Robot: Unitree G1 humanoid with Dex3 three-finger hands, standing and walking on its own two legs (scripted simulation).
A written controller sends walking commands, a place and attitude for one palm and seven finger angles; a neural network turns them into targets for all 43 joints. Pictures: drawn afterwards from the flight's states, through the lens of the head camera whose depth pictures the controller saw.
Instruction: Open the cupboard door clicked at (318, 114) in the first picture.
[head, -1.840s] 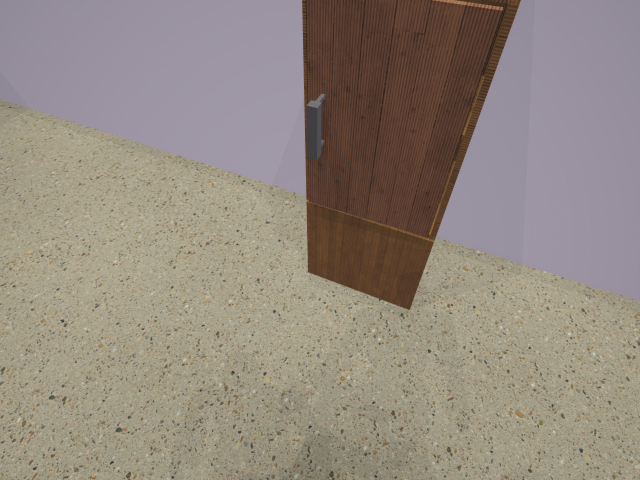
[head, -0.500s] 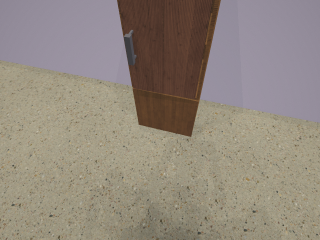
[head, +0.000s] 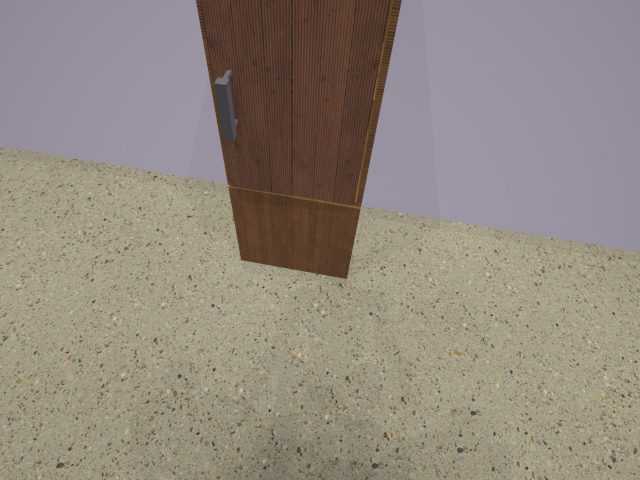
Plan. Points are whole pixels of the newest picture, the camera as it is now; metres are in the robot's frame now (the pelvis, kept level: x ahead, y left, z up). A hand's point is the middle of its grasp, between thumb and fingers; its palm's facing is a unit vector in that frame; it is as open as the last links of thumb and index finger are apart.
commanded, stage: take the last steps up to it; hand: left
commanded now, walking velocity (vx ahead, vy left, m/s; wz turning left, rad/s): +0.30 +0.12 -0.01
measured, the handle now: (229, 105) +0.88 +0.29 -0.04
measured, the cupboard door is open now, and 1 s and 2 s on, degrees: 1 1 1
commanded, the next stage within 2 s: come to a stop and stand still in 0.88 s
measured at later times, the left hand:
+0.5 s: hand out of the picture +0.04 +0.19 -0.16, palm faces +0.09 -0.98 -0.18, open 7.4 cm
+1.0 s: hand (177, 337) +0.34 +0.27 -0.16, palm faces +0.03 -0.97 -0.25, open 7.4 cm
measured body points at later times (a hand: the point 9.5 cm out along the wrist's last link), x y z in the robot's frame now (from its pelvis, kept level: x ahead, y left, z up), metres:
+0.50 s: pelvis +0.09 +0.02 +0.01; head +0.11 +0.02 +0.46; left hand +0.04 +0.24 -0.14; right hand +0.08 -0.21 -0.15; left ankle +0.16 +0.17 -0.68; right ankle +0.02 -0.11 -0.73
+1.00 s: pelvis +0.27 +0.08 -0.01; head +0.28 +0.05 +0.44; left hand +0.34 +0.32 -0.14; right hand +0.26 -0.13 -0.19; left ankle +0.22 +0.20 -0.72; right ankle +0.30 +0.00 -0.73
